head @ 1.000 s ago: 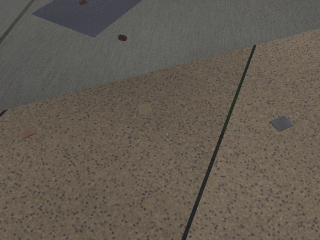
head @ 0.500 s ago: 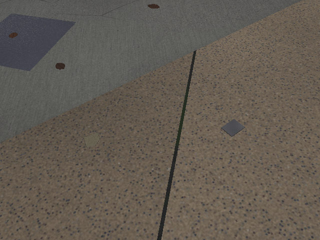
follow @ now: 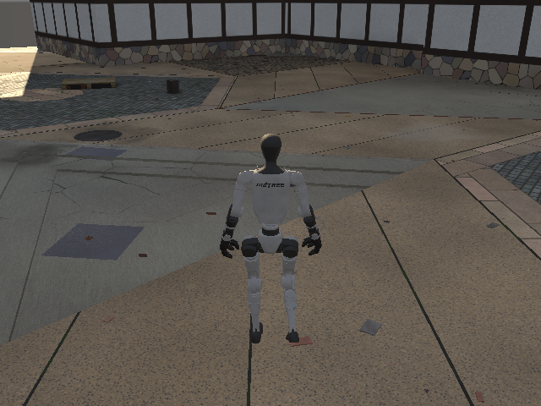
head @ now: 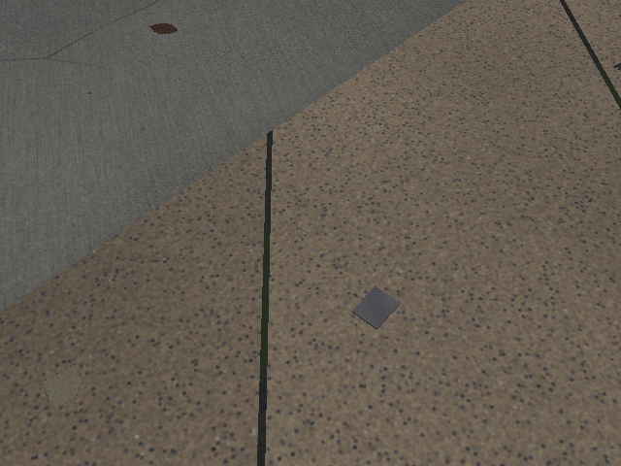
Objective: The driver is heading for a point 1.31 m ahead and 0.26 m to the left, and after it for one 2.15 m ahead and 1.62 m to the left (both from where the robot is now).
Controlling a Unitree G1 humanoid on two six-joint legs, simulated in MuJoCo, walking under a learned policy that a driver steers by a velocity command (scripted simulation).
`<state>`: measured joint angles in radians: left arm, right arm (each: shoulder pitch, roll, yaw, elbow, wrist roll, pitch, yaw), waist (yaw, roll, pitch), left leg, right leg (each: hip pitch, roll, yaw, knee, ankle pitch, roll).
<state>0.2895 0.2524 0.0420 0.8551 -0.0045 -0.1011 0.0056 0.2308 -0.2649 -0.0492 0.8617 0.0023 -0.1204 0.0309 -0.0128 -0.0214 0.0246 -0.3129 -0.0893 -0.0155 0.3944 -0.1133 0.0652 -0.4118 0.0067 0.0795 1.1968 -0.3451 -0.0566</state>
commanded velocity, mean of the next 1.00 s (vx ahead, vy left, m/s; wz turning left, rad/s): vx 0.50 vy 0.00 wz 0.38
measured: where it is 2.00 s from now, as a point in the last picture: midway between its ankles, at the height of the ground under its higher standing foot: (230, 263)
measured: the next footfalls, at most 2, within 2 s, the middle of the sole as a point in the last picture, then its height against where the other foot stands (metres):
right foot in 0.30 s outside the picture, level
left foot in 0.84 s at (222, 449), level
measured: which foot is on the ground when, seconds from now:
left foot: down 0.00-0.30, up 0.32-0.82, down 0.84-1.00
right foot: up 0.00-0.28, down 0.30-0.84, up 0.86-1.00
